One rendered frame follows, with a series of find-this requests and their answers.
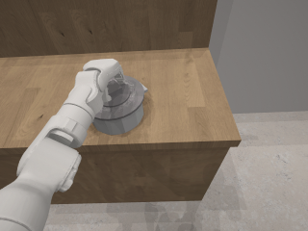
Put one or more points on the knob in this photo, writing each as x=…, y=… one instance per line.
x=114, y=88

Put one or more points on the left robot forearm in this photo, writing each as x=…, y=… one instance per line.
x=71, y=123

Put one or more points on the left robot hand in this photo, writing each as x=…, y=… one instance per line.
x=113, y=69

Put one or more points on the pot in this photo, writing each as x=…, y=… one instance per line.
x=120, y=126

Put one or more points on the robot left upper arm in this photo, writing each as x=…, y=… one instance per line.
x=25, y=203

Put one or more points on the table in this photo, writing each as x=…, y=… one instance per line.
x=187, y=126

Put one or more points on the lid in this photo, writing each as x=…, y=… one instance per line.
x=124, y=103

